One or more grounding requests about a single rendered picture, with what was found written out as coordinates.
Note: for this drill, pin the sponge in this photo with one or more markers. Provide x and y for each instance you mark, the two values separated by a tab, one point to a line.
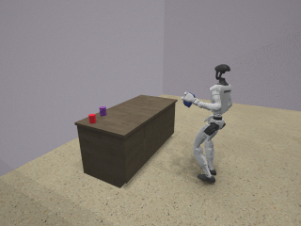
188	104

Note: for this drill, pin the robot left shin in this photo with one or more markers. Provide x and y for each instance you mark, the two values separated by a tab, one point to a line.
202	161

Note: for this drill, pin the robot left forearm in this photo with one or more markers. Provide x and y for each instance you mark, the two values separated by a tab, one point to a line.
207	106

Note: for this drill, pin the table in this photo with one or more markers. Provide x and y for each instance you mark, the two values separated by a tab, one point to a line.
118	145

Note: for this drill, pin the robot left upper arm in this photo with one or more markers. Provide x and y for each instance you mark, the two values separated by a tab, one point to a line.
216	96

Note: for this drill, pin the left robot hand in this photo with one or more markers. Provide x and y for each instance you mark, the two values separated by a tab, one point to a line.
188	97

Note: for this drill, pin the right robot hand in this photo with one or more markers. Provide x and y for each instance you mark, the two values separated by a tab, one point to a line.
209	119

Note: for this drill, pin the robot right upper arm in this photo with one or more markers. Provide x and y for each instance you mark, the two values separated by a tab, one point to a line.
230	98

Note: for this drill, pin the humanoid robot head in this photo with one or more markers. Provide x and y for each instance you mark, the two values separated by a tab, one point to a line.
222	68

